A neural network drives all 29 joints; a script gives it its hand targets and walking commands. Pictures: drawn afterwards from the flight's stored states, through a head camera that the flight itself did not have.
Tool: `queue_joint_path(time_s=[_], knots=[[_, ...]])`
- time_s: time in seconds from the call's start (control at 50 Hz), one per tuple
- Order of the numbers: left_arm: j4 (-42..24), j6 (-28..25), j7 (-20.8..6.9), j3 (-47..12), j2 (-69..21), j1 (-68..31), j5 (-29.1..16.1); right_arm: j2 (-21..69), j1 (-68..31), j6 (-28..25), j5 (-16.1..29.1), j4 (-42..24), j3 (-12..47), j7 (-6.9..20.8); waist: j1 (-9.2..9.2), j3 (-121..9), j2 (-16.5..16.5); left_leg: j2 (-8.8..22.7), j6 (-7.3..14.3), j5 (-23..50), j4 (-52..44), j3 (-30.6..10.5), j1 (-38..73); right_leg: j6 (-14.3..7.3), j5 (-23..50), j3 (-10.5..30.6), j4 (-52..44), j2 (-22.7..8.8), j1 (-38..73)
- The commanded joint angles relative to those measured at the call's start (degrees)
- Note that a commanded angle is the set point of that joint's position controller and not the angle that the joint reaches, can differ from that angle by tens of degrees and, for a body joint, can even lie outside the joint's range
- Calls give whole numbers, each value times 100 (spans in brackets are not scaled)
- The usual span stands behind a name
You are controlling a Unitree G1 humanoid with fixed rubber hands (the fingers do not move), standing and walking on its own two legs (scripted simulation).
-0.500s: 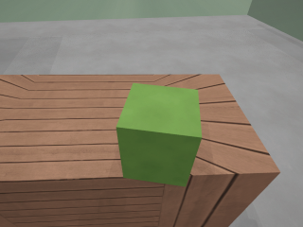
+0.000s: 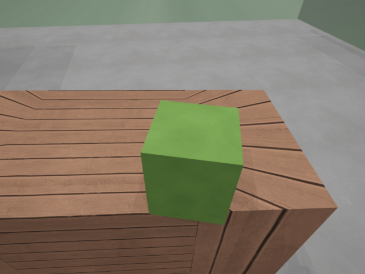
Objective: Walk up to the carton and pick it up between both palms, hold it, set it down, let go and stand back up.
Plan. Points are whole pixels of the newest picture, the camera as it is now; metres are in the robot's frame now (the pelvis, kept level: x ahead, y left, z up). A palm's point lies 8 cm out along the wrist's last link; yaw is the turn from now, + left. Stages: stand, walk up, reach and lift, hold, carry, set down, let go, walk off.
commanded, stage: stand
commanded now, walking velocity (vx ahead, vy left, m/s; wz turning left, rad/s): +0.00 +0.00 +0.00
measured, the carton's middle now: (192, 162) +0.42 -0.01 +0.02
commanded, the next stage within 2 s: none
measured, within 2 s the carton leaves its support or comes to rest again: neither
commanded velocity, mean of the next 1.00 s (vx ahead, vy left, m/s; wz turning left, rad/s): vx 0.00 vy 0.00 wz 0.00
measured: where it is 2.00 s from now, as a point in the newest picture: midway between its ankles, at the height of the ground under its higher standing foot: outside the picture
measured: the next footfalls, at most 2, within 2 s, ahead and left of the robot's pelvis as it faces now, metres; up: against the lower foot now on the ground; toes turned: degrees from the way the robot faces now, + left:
none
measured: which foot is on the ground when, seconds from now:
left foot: down 0.00-1.00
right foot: down 0.00-1.00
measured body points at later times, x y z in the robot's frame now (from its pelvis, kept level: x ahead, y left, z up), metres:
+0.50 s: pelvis +0.00 +0.00 +0.00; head -0.02 +0.01 +0.45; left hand +0.04 +0.31 -0.14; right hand +0.05 -0.29 -0.13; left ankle +0.06 +0.11 -0.74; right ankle -0.02 -0.10 -0.74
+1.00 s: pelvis +0.00 +0.00 +0.00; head -0.01 +0.01 +0.45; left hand +0.03 +0.31 -0.14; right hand +0.05 -0.29 -0.13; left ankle +0.06 +0.11 -0.74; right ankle -0.02 -0.10 -0.74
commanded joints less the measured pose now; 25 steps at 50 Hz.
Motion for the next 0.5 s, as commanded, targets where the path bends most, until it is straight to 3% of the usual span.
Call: queue_joint_path(time_s=[0.0,0.1,0.22,0.24,0.34,0.48], knots=[[-279,-173,28,34,1165,-397,334,-1359,-372,-148,-574,-194,-265,-103,58,732,603,675,262,-61,-570,-783,809,-165,288,878,-695,-905,-264],[-225,-162,46,70,1242,-470,381,-1415,-391,-135,-584,-195,-301,-105,-10,721,564,687,259,-96,-626,-836,811,-157,256,816,-635,-886,-236],[-251,-178,47,61,1262,-424,358,-1380,-449,-137,-587,-192,-294,-118,48,799,689,687,269,-37,-603,-838,744,-157,233,858,-697,-911,-308],[-284,-168,39,39,1197,-493,344,-1354,-531,-131,-573,-223,-289,-118,62,796,504,690,255,-217,-624,-838,731,-133,182,825,-688,-879,-265],[-266,-167,48,35,1225,-576,392,-1344,-497,-126,-581,-177,-274,-114,26,811,696,688,252,56,-590,-777,795,-153,207,855,-705,-926,-298],[-246,-166,33,30,1221,-521,369,-1352,-519,-116,-592,-189,-268,-113,24,913,606,714,280,-274,-627,-815,710,-166,118,886,-740,-907,-350]])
